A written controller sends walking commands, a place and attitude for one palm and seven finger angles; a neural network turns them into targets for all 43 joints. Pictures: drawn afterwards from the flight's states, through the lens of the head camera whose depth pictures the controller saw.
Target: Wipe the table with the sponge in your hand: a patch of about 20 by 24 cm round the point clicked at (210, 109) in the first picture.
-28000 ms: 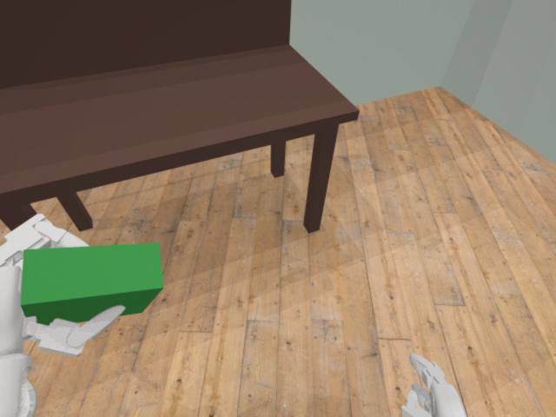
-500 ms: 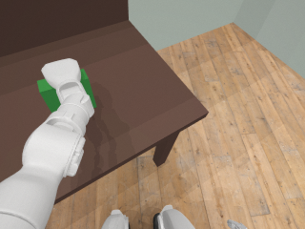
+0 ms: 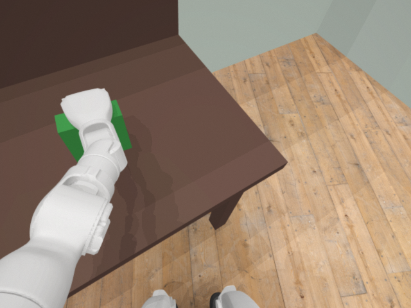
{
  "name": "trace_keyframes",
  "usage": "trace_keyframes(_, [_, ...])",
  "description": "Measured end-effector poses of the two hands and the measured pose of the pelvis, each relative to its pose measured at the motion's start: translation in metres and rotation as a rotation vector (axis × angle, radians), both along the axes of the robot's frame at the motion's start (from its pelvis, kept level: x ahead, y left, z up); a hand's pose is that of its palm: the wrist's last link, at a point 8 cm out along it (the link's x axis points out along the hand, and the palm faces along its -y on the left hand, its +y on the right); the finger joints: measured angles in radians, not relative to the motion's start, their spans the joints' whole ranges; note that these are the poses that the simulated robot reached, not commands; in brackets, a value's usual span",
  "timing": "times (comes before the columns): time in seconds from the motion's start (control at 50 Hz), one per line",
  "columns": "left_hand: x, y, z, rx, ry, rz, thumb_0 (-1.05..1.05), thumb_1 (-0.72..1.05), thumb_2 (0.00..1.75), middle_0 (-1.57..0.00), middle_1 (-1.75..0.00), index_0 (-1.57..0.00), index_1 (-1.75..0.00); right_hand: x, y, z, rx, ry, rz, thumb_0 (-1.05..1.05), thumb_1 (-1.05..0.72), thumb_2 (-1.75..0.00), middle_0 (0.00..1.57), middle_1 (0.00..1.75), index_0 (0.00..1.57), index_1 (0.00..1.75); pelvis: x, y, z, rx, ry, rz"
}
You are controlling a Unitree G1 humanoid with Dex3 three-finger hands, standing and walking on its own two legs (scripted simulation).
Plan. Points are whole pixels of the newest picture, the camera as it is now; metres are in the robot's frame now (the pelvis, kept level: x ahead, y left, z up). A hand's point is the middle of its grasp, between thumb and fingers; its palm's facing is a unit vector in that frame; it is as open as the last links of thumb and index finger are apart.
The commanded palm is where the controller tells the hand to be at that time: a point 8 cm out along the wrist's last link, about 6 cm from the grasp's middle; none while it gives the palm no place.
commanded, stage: wipe back along the third lane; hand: left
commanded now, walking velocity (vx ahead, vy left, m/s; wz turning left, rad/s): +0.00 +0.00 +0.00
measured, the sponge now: (99, 138) +0.48 +0.21 -0.03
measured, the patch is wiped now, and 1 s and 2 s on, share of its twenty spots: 1.00 1.00 1.00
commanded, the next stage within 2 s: none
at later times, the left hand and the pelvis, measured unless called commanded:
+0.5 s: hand (100, 141) +0.45 +0.19 +0.01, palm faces -0.06 -0.01 -1.00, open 9.5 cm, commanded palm +0.40 +0.16 +0.04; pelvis +0.05 +0.01 +0.03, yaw +2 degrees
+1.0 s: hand (110, 167) +0.39 +0.17 +0.01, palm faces -0.06 +0.00 -1.00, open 9.5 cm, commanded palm +0.34 +0.14 +0.04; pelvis +0.02 +0.00 +0.03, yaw +2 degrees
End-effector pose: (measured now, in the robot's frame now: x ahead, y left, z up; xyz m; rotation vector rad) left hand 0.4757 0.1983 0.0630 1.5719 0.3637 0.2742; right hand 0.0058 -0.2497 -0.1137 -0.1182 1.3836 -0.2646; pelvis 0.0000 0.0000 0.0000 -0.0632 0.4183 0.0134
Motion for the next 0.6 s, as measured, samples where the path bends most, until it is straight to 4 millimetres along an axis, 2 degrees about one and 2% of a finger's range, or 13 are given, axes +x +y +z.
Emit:
trace_keyframes(0.1, [-0.006,-0.003,0.001,0.006,0.0,-0.003,-0.02,-0.47,1.12,-0.74,-1.45,-0.76,-1.48,0.037,0.006,0.003,0.022,-0.05,0.031,0.01,-0.91,-0.9,0.2,0.3,0.2,0.3,0.011,0.004,0.007,0.002,-0.018,0.006])
trace_keyframes(0.28, [-0.018,-0.005,0.002,-0.012,-0.002,-0.021,-0.01,-0.45,1.1,-0.73,-1.46,-0.74,-1.49,0.124,0.015,0.014,0.044,-0.173,0.113,0.0,-0.91,-0.9,0.2,0.3,0.2,0.3,0.032,0.008,0.016,0.007,-0.054,0.014])
trace_keyframes(0.38, [-0.03,-0.008,0.003,-0.016,-0.011,-0.032,-0.01,-0.45,1.1,-0.72,-1.46,-0.74,-1.49,0.165,0.022,0.024,0.058,-0.226,0.154,0.0,-0.91,-0.9,0.2,0.3,0.2,0.3,0.042,0.009,0.021,0.009,-0.081,0.022])
trace_keyframes(0.5, [-0.045,-0.014,0.003,-0.021,-0.003,-0.033,0.0,-0.44,1.09,-0.72,-1.47,-0.73,-1.5,0.197,0.031,0.033,0.073,-0.266,0.194,0.0,-0.91,-0.9,0.2,0.3,0.2,0.3,0.047,0.009,0.026,0.012,-0.116,0.034])
trace_keyframes(0.6, [-0.054,-0.018,0.003,-0.02,0.006,-0.038,0.0,-0.44,1.09,-0.72,-1.47,-0.73,-1.5,0.207,0.036,0.037,0.083,-0.283,0.208,0.0,-0.91,-0.9,0.2,0.3,0.2,0.3,0.047,0.008,0.027,0.016,-0.136,0.038])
